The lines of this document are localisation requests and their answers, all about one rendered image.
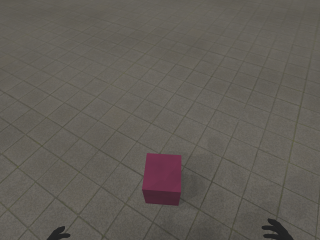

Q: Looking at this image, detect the robot left hand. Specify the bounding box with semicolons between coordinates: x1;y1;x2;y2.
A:
47;226;71;240

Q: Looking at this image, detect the robot right hand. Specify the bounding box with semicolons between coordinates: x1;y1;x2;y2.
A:
261;218;294;240

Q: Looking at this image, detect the carton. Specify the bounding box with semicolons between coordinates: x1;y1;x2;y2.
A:
142;153;182;206

